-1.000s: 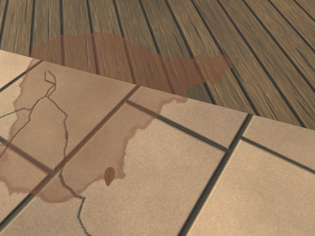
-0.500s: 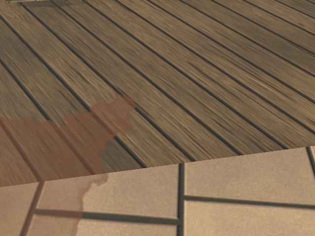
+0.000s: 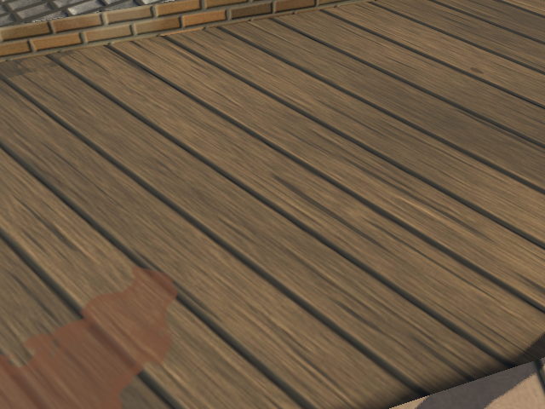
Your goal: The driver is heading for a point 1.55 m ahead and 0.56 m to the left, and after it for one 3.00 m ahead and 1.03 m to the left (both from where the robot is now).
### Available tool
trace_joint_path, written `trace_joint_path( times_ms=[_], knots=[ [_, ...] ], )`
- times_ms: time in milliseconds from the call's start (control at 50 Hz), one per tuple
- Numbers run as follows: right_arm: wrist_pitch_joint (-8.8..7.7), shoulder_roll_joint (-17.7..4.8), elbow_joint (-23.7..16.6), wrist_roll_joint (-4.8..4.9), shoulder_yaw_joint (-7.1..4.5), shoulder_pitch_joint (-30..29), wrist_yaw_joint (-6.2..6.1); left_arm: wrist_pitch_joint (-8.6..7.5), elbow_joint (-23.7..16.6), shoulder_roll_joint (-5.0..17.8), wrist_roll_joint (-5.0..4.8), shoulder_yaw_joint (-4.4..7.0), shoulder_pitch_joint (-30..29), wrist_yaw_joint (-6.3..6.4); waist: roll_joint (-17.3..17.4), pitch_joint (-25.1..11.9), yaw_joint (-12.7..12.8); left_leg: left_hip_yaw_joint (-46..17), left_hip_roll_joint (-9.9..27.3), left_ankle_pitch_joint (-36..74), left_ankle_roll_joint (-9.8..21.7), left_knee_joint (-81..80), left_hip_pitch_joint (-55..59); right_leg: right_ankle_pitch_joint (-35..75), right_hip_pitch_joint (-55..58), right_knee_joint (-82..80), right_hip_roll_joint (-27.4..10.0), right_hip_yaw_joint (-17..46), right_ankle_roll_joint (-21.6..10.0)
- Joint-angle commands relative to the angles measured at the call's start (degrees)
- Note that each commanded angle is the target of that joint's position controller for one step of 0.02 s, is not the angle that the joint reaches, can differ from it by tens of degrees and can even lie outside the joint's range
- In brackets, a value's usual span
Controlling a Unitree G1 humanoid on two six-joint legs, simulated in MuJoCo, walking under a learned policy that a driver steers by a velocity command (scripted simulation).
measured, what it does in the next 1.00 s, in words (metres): walks ahead, turning left: left foot, then right foot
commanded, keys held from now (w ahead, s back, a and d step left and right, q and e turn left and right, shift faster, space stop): q+shift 0.64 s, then shift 0.02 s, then e+shift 0.34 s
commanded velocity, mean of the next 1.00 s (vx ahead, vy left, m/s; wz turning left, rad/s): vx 0.12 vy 0.00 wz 0.54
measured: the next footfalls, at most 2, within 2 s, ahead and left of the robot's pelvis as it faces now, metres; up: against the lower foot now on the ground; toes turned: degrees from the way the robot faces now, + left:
left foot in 0.12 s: +0.26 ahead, +0.10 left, +0.00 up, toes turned +0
right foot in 0.46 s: +0.35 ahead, -0.10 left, +0.00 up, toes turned +30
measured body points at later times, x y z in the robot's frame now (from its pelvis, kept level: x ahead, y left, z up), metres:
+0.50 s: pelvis +0.26 +0.01 -0.02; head +0.27 +0.01 +0.43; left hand +0.34 +0.31 -0.09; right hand +0.48 -0.20 -0.11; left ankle +0.22 +0.10 -0.73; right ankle +0.31 -0.12 -0.74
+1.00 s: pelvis +0.29 +0.03 -0.02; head +0.32 +0.05 +0.43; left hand +0.27 +0.31 -0.13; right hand +0.57 -0.10 -0.10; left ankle +0.24 +0.11 -0.73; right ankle +0.33 -0.11 -0.64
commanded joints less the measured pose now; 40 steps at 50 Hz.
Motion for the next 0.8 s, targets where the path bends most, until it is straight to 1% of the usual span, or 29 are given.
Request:
trace_joint_path(
  times_ms=[20, 60, 80, 100, 120, 140, 160, 180, 200, 220, 240, 320, 380, 400, 420, 440, 460, 480, 500, 520, 540, 580, 620, 660, 680, 700, 760, 780, 800],
  knots=[
    [-2.90, -4.57, -2.21, -0.45, -1.25, 2.57, 3.22, -2.68, -6.34, 14.53, 2.97, 3.37, -8.67, -0.36, -0.98, -2.52, -4.72, 1.71, -3.01, 8.98, -1.86, -10.78, 13.61, 49.67, -8.93, -4.08, -14.26, -2.79, 6.56],
    [-3.71, -8.26, -1.17, -0.33, -3.38, 8.50, 2.53, -1.88, -6.74, 14.47, 2.41, 3.22, -6.06, 0.85, -5.87, -1.54, -6.86, 7.46, -9.50, 5.35, -2.58, -8.52, 24.43, 61.70, -14.92, 3.38, -13.15, -5.50, 10.45],
    [-4.38, -10.00, 1.42, -0.40, -4.68, 19.39, 1.49, -1.71, -10.92, 17.53, 3.95, 3.96, -11.47, 1.04, -6.93, -3.44, -11.43, 11.92, -14.73, 3.22, -2.96, 0.41, 38.45, 73.43, -23.08, 11.05, -12.72, -6.96, 12.64],
    [-5.28, -12.66, 4.90, -0.10, -6.57, 31.75, 0.21, -1.94, -15.02, 19.83, 3.38, 4.54, -20.61, 0.94, -2.70, -3.33, -18.10, 9.96, -15.29, 3.60, -0.66, -2.48, 50.53, 77.34, -33.10, 24.37, -13.25, -6.34, 17.57],
    [-5.81, -11.98, 9.41, -2.00, -6.91, 40.35, -1.14, -1.52, -12.49, 16.99, 1.51, 3.60, -22.46, -0.31, 9.86, -4.34, -24.18, -4.20, -6.58, 14.56, 7.29, -22.33, 53.48, 30.84, -35.96, 59.29, -10.39, 1.63, 19.49],
    [-6.08, -9.66, 12.12, -4.39, -4.47, 41.88, -2.24, -1.11, -13.62, 2.24, 0.42, 0.03, -17.81, -3.03, 10.48, -16.30, -15.58, -19.02, -1.22, 51.01, 14.31, -20.49, 63.48, -16.89, -39.69, 72.87, -1.91, 7.83, 20.92],
    [-6.76, -21.42, 7.13, -1.94, -6.98, 32.42, -1.45, -0.94, -15.83, -4.92, -0.14, -1.64, -1.55, -3.06, 7.41, -25.31, -3.51, -40.43, 12.34, 76.04, 30.06, -21.15, 66.52, -20.37, -39.89, 72.76, -2.63, 22.96, 21.56],
    [-7.76, -17.43, 3.79, -2.13, -6.82, 19.86, -0.74, -0.83, -16.98, 6.74, -3.62, 0.63, -7.52, -1.68, 1.81, -8.30, -5.87, -42.04, 11.91, 58.98, 29.07, -24.58, 51.34, -19.97, -50.60, 72.24, -3.51, 24.28, 20.39],
    [-7.69, -11.72, 2.28, -1.22, -5.36, 14.17, -1.19, 0.05, -19.21, 11.26, -2.89, 1.38, -12.25, 0.18, -1.48, -8.45, -5.24, -33.10, 7.26, 45.34, 26.18, -27.11, 42.52, -20.70, -46.62, 69.12, -4.31, 21.42, 17.16],
    [-7.05, -8.20, 0.11, 0.19, -3.55, 7.18, -0.83, 1.36, -19.41, 9.42, 0.04, 0.66, -10.50, 2.08, -2.71, -7.58, -0.12, -30.87, 4.00, 38.55, 24.12, -32.02, 30.01, -17.29, -39.59, 64.41, -6.88, 20.49, 14.61],
    [-6.53, -6.16, -1.02, 0.52, -1.94, 3.89, 0.32, 2.15, -18.69, 8.18, 1.44, -0.04, -8.75, 3.22, -1.24, -6.45, 3.24, -30.02, 1.47, 35.15, 22.44, -35.41, 18.14, -16.09, -29.94, 58.28, -9.03, 21.34, 13.87],
    [-7.43, -12.73, -3.00, -0.88, -3.78, 5.35, 0.22, 4.49, -20.15, 5.08, -0.33, -1.57, -11.39, 2.55, -4.51, -7.01, 3.71, -23.19, -6.89, 24.26, 14.38, -34.84, 13.55, -5.20, -18.50, 38.17, -8.81, 15.30, 16.73],
    [-5.95, -13.07, -4.82, -1.26, -4.26, 8.55, -1.16, 6.33, -21.40, 4.34, -1.38, -1.84, -14.08, 0.64, 1.22, -7.13, 0.11, -23.04, -9.38, 21.78, 11.51, -28.22, 15.71, 2.14, -16.06, 31.79, -4.26, 12.23, 15.57],
    [-5.49, -11.51, -6.61, -3.05, -3.70, 6.13, -1.45, 5.59, -19.53, 5.76, -0.21, -1.13, -7.89, 0.36, 3.36, -9.01, 1.04, -24.28, -8.10, 24.30, 11.34, -21.50, 15.45, 11.00, -13.21, 39.51, -4.22, 14.02, 14.38],
    [-5.81, -10.07, -8.56, -2.47, -3.22, 3.97, -1.58, 4.70, -18.73, 6.72, -0.13, -0.37, -3.76, 0.76, 2.28, -8.63, 2.94, -26.82, -6.97, 29.73, 11.99, -19.45, 15.60, 6.64, -12.15, 35.72, -3.53, 15.21, 13.78],
    [-6.11, -11.53, -9.31, -0.26, -3.68, 3.15, -1.01, 3.97, -19.45, 6.99, -1.06, 0.03, -3.87, 1.39, 0.71, -5.88, 3.98, -28.53, -7.32, 28.81, 12.93, -19.11, 15.92, 1.64, -11.29, 21.91, -1.22, 12.75, 12.53],
    [-5.70, -11.58, -9.94, 0.75, -3.75, 1.43, -0.16, 3.21, -18.69, 7.78, -2.12, 0.48, -2.70, 1.70, 1.67, -4.68, 4.32, -28.66, -8.94, 26.39, 11.56, -14.92, 14.34, 10.38, -5.83, 12.16, -0.43, 12.58, 10.00],
    [-5.45, -7.31, -10.58, 0.92, -2.03, 2.60, 0.65, 2.22, -17.46, 9.37, -3.48, 1.20, -0.09, 2.02, 0.70, -9.01, 3.83, -26.53, -11.72, 18.90, 7.46, -8.83, 11.42, 28.53, 4.17, 8.21, -5.93, 17.76, 2.91],
    [-4.55, 1.27, -11.87, -1.16, 0.47, 11.33, 1.18, 1.66, -17.72, 16.47, -3.92, 2.55, -3.43, 1.30, -16.48, -19.02, -4.41, -15.23, -18.77, -18.81, -0.37, 6.12, -1.87, 66.60, 18.56, 9.46, -28.85, 39.17, -21.50],
    [-3.56, -8.09, -10.07, -1.64, -1.78, 11.55, 1.00, 1.27, -20.50, 13.91, 0.12, 2.76, -7.50, 0.63, -10.50, -14.47, -0.07, -10.56, -15.23, -40.10, -4.83, 20.11, -10.44, 69.88, 12.92, 6.29, -38.82, 49.44, -26.60],
    [-2.56, -10.35, -9.28, -2.40, -2.96, 9.73, -0.41, 0.49, -19.06, 12.03, -1.16, 2.59, -8.11, 1.55, -3.75, -9.31, -0.10, -8.83, -8.95, -37.12, -6.85, 26.63, -10.21, 58.56, 5.54, 5.39, -37.37, 45.85, -21.52],
    [-1.74, -8.55, -11.33, -3.25, -1.84, 2.27, -2.04, 0.23, -19.15, 3.89, -4.67, -0.17, -14.96, 3.36, -3.20, -7.75, -1.23, -3.23, -4.23, -29.72, -8.62, 26.83, -5.62, 47.96, -1.85, 4.99, -24.46, 26.04, -9.28],
    [-2.14, -2.98, -14.54, -4.54, 1.48, -2.69, 1.09, 0.04, -19.35, 6.58, -3.80, 0.26, -16.46, 6.56, -3.13, -7.45, 0.38, 2.18, -2.47, -22.57, -8.14, 22.88, -0.09, 45.60, -7.39, 2.88, -18.52, 16.63, -6.27],
    [-1.77, -2.52, -15.57, -3.16, 2.23, -3.65, 3.98, -0.38, -17.95, 11.56, -2.41, 1.48, -15.19, 7.99, -3.04, -7.12, 0.53, 3.99, -0.11, -18.26, -6.91, 10.13, 6.35, 41.54, -11.01, 3.03, -15.36, 10.13, -3.18],
    [-1.72, -3.97, -15.94, -2.63, 1.84, -4.41, 4.78, -0.26, -17.07, 13.71, -2.05, 1.92, -13.76, 7.68, -4.11, -7.09, 0.93, 5.09, -0.92, -19.18, -6.43, 5.28, 11.80, 41.07, -14.65, 3.76, -14.52, 9.14, -2.32],
    [-2.07, -5.75, -14.74, -2.08, 1.10, -0.80, 4.89, -0.14, -17.76, 14.71, 0.00, 2.09, -15.90, 6.85, -6.41, -8.07, -0.22, 3.26, -1.99, -11.09, -5.98, 9.32, 18.99, 43.49, -20.03, 5.86, -16.17, 10.48, -1.53],
    [-2.60, -8.35, -8.21, 0.23, -0.72, 12.83, 4.10, 0.19, -17.29, 9.14, -2.26, -1.22, -26.63, 1.19, -1.87, -7.03, -11.38, 3.41, -5.09, 5.90, -5.44, -18.86, 38.76, 39.42, -29.47, 16.88, -13.77, 8.91, 5.45],
    [-2.45, -11.31, -6.01, 1.06, -2.20, 17.78, 2.70, 0.52, -15.88, 8.82, -1.32, -0.61, -19.13, -0.85, 1.12, -8.07, -10.55, 5.99, -7.22, 22.73, -2.17, -23.63, 49.93, 33.71, -34.28, 22.44, -10.08, 6.15, 7.91],
    [-2.22, -17.29, -12.26, 3.12, -3.03, 7.80, 1.83, 0.13, -10.74, 1.92, -0.16, -1.73, 3.58, -2.70, 13.44, -21.45, 1.64, -13.23, 13.11, 59.36, 16.26, -20.28, 61.53, -18.02, -34.85, 32.90, -10.51, 9.24, 13.98]
  ],
)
